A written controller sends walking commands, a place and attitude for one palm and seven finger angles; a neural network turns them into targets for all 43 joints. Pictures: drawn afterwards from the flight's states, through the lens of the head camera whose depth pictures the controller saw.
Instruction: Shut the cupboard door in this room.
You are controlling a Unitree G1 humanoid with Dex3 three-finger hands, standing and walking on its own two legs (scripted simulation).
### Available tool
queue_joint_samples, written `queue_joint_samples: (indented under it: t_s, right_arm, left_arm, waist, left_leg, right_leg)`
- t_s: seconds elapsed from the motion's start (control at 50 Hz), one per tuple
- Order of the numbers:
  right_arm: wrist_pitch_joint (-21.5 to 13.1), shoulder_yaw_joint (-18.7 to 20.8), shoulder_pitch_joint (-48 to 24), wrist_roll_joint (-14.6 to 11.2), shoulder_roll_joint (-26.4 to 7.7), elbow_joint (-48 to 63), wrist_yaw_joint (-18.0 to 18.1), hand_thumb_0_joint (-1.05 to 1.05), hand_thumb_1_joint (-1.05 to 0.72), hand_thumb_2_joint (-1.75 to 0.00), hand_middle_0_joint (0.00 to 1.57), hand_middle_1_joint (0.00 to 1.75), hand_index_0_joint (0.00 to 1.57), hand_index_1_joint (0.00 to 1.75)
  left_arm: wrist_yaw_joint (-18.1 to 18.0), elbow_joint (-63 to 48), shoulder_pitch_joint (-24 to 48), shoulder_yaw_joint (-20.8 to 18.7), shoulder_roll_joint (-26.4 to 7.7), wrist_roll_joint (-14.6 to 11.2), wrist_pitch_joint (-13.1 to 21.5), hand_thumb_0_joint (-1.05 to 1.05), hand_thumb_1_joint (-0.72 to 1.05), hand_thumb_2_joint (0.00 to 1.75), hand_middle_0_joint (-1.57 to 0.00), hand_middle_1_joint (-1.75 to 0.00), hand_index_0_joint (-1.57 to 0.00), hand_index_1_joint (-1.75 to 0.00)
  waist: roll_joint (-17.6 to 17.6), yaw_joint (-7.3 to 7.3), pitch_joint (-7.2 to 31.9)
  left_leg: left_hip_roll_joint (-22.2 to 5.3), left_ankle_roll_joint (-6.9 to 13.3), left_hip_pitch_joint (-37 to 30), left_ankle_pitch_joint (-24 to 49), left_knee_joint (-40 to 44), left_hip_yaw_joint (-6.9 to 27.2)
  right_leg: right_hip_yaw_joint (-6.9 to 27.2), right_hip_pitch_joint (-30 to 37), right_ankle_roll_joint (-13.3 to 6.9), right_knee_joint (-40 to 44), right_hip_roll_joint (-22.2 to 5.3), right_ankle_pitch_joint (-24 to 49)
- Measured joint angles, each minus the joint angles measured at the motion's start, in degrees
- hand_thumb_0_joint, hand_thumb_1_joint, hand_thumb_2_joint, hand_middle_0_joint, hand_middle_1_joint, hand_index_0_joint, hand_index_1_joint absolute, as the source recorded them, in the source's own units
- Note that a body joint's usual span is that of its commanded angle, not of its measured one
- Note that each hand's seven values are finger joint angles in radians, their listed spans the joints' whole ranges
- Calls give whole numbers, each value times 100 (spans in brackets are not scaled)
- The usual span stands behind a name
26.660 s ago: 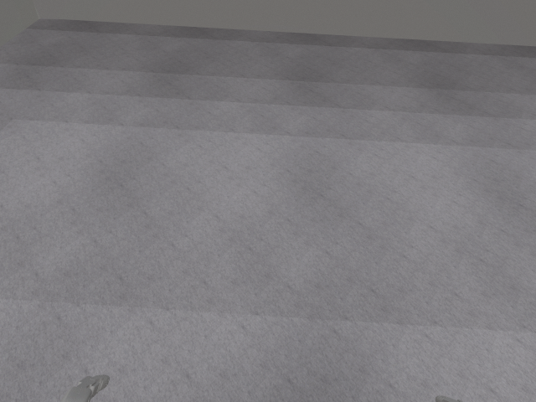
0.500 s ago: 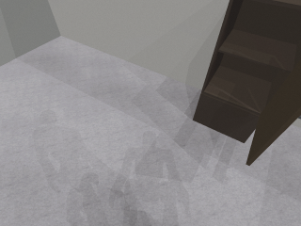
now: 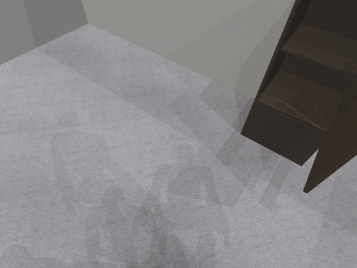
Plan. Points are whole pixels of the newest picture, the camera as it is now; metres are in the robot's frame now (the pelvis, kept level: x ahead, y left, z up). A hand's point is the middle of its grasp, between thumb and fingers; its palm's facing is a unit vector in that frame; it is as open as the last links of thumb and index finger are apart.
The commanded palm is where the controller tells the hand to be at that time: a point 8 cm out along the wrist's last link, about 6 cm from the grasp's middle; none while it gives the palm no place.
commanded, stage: turn or walk to find it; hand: left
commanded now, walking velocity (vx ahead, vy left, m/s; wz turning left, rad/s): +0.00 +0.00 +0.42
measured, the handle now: out of the picture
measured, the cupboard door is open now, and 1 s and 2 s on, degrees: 90 90 90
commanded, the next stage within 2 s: none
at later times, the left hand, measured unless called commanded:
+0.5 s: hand out of the picture +0.06 +0.15 -0.13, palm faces +0.22 -0.93 -0.31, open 7.4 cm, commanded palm none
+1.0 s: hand out of the picture -0.16 +0.10 -0.18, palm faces +0.51 -0.82 -0.24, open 7.4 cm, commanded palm none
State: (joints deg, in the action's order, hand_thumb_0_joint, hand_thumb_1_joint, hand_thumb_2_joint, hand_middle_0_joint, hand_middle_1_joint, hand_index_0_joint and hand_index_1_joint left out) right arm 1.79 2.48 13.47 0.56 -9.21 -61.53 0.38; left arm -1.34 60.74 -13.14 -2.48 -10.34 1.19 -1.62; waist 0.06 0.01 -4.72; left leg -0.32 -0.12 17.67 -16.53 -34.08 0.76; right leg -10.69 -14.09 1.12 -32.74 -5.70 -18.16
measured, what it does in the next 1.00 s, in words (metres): steps on the spot, turning left: right foot, then left foot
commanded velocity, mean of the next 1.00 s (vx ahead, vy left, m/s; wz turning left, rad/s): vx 0.00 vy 0.00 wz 0.42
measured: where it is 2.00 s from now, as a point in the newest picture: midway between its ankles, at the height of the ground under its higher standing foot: outside the picture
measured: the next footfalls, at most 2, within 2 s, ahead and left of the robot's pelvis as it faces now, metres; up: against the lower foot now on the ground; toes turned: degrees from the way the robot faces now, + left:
right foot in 0.40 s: +0.02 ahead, -0.14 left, +0.00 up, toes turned +9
left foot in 0.98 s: -0.05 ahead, +0.05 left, +0.00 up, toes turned +33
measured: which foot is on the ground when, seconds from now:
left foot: down 0.00-0.40, up 0.42-0.96, down 0.98-1.00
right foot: down 0.00-0.10, up 0.12-0.38, down 0.40-0.98, up 1.00-1.00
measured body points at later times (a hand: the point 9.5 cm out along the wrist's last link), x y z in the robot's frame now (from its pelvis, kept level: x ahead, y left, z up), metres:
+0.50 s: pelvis -0.01 -0.07 +0.01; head +0.03 -0.10 +0.45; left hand +0.04 +0.20 -0.11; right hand +0.10 -0.31 -0.16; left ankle -0.03 +0.10 -0.67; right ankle -0.02 -0.15 -0.73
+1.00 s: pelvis -0.02 -0.05 -0.01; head +0.02 -0.01 +0.44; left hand -0.18 +0.14 -0.16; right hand +0.23 -0.20 -0.14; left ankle -0.08 +0.03 -0.73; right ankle -0.02 -0.15 -0.73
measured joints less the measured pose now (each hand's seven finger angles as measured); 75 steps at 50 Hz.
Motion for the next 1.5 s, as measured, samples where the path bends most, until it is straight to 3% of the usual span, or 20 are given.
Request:
queue_joint_samples:
  t_s: [0.1,0.16,0.24,0.32,0.38,0.42,0.48,0.56,0.64,0.76,0.88,0.96,0.98,1.04,1.12,1.24,1.36,1.46,1.48,1.5]
  right_arm:
    - [-2,54,-52,34,-47,229,-36,1,-91,-89,20,29,20,30]
    - [-84,59,-99,53,-35,380,-3,1,-91,-89,20,29,20,30]
    - [-108,50,-96,75,-108,485,42,1,-91,-89,20,29,20,30]
    - [-44,76,-100,95,-235,541,34,1,-91,-89,20,30,20,30]
    - [9,126,-93,83,-327,595,4,1,-91,-89,21,30,20,30]
    - [57,186,-126,46,-420,591,-15,1,-91,-89,20,30,20,30]
    - [171,265,-148,65,-523,584,-36,1,-91,-89,20,29,20,30]
    - [200,320,-210,66,-657,594,-93,1,-91,-90,20,29,20,30]
    - [231,297,-246,48,-705,541,-103,1,-91,-90,20,29,20,30]
    - [318,180,-444,24,-652,396,-82,1,-91,-90,20,29,20,30]
    - [253,34,-874,-26,-491,456,-85,1,-91,-90,20,29,20,30]
    - [120,-46,-1108,-47,-373,614,-96,1,-91,-90,20,29,20,30]
    - [65,-59,-1139,-37,-349,659,-103,1,-91,-90,20,29,20,30]
    - [-55,-84,-1179,-30,-239,746,-98,1,-91,-90,20,29,20,30]
    - [-71,-101,-1054,-11,-202,751,-16,1,-91,-89,20,29,20,30]
    - [-82,-89,-699,-6,-125,662,-28,1,-91,-89,20,30,20,30]
    - [-41,4,-276,41,-139,586,-49,1,-91,-89,21,30,20,30]
    - [26,103,21,54,-259,510,-42,1,-91,-89,21,30,20,30]
    - [36,125,87,39,-286,494,-43,1,-91,-89,21,30,20,30]
    - [52,154,103,15,-351,461,-46,1,-91,-89,21,30,20,30]
  left_arm:
    - [10,-148,70,-85,-157,7,-83,0,91,90,-20,-30,-20,-30]
    - [3,-242,266,-109,-253,-2,-142,0,91,90,-20,-30,-20,-30]
    - [27,-447,611,-94,-257,-23,-109,0,91,90,-20,-30,-20,-30]
    - [52,-703,854,-47,-214,-69,-32,0,91,90,-20,-30,-20,-30]
    - [59,-843,915,-10,-194,-93,44,0,91,90,-20,-30,-20,-30]
    - [43,-870,879,11,-132,-51,114,0,91,90,-20,-30,-20,-30]
    - [27,-880,655,64,-36,-12,110,0,91,90,-20,-30,-20,-30]
    - [34,-778,346,99,56,-15,95,0,90,90,-20,-30,-20,-30]
    - [39,-715,98,128,112,-20,149,0,90,90,-20,-30,-20,-30]
    - [5,-601,-301,137,138,13,197,0,90,90,-20,-30,-20,-30]
    - [-11,-385,-629,98,14,66,142,0,90,90,-20,-30,-20,-30]
    - [5,-230,-746,41,-157,51,91,0,90,90,-20,-30,-20,-30]
    - [14,-199,-773,26,-207,31,72,0,90,90,-20,-30,-20,-30]
    - [2,-126,-614,3,-344,-5,-99,0,90,90,-20,-30,-20,-30]
    - [33,-198,-263,-21,-350,-7,-177,0,91,90,-20,-30,-20,-30]
    - [70,-534,284,-59,-402,-11,-103,0,91,90,-20,-30,-20,-30]
    - [69,-748,697,-49,-378,-31,-116,0,91,90,-20,-30,-20,-30]
    - [79,-899,878,7,-271,-76,-20,0,91,90,-20,-30,-20,-30]
    - [80,-927,870,23,-253,-76,32,0,91,90,-20,-30,-20,-30]
    - [65,-918,875,38,-181,-52,89,0,91,90,-20,-30,-20,-30]
  waist:
    - [-137,6,2]
    - [-150,78,-38]
    - [37,156,-47]
    - [178,195,-8]
    - [203,206,48]
    - [311,190,34]
    - [265,175,83]
    - [227,170,88]
    - [226,139,24]
    - [182,-58,-91]
    - [25,-292,-209]
    - [-119,-354,-206]
    - [-171,-353,-181]
    - [-362,-388,-192]
    - [-232,-307,-104]
    - [-203,-168,-39]
    - [-101,87,-23]
    - [68,266,-25]
    - [85,270,-3]
    - [216,282,-41]
  left_leg:
    - [126,63,227,-148,-331,68]
    - [184,95,278,-14,-192,188]
    - [214,47,252,377,317,527]
    - [256,-88,256,643,637,825]
    - [337,-251,342,660,563,1004]
    - [328,-275,487,235,108,1051]
    - [386,-219,932,-775,-1520,610]
    - [209,-281,1225,-494,-3001,264]
    - [14,-401,1155,-264,-3302,225]
    - [-114,-451,777,-546,-2789,110]
    - [-106,-326,300,-910,-1550,-254]
    - [-61,-185,-183,-370,-232,-530]
    - [-32,-52,-341,-185,104,-581]
    - [121,240,-362,-313,35,-561]
    - [113,303,-531,-87,398,-346]
    - [146,289,-657,210,809,-93]
    - [166,191,-517,279,786,147]
    - [234,14,-203,218,489,374]
    - [272,-38,-108,163,350,410]
    - [230,-52,0,77,103,464]
  right_leg:
    - [-29,-213,63,-413,-138,-228]
    - [377,-610,87,-1444,75,-976]
    - [716,-941,130,-2233,367,-1155]
    - [912,-771,170,-1552,476,-1032]
    - [957,-304,180,-315,495,-425]
    - [825,-131,-97,1,542,30]
    - [683,24,-370,-26,402,-157]
    - [512,285,-419,318,264,-60]
    - [236,387,-455,475,214,-25]
    - [-124,401,-469,466,184,-91]
    - [-394,357,-405,282,104,-208]
    - [-610,295,-264,-61,-15,-406]
    - [-637,220,-210,-285,-81,-511]
    - [-26,-290,91,-1636,-99,-1312]
    - [524,-864,282,-2734,17,-1176]
    - [918,-1243,431,-2793,-50,-593]
    - [927,-1037,455,-1933,68,-656]
    - [808,-401,362,-438,314,-277]
    - [767,-195,293,31,331,73]
    - [683,-148,91,114,394,198]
